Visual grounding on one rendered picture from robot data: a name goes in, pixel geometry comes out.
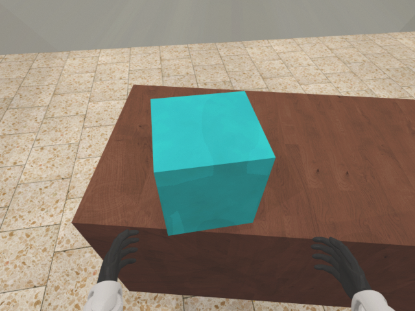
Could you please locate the pedestal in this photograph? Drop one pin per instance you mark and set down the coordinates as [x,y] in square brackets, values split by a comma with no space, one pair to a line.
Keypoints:
[344,168]

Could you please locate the robot right forearm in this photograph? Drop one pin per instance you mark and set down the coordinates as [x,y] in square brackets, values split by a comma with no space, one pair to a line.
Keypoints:
[369,300]

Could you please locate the robot left forearm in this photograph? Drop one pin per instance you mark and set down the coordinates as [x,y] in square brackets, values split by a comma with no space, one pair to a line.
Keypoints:
[105,296]

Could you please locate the carton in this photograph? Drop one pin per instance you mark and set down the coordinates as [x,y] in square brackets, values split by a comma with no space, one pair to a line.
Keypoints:
[211,160]

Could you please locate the robot right hand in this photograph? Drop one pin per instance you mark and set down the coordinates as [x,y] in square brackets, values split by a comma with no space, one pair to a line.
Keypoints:
[345,267]

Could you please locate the robot left hand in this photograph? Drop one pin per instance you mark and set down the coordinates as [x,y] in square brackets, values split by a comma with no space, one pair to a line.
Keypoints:
[112,262]

